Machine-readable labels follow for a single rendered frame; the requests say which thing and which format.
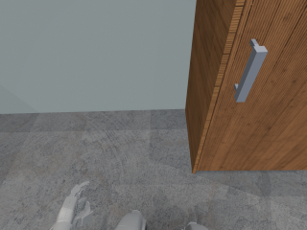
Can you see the wardrobe door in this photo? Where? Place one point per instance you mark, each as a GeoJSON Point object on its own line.
{"type": "Point", "coordinates": [268, 131]}

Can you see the robot left shin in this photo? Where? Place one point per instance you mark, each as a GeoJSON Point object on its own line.
{"type": "Point", "coordinates": [136, 212]}

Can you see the robot left hand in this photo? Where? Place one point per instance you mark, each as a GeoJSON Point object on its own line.
{"type": "Point", "coordinates": [69, 210]}

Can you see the handle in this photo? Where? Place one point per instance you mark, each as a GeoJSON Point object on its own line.
{"type": "Point", "coordinates": [255, 61]}

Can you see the robot left thigh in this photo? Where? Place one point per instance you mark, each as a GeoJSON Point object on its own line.
{"type": "Point", "coordinates": [131, 221]}

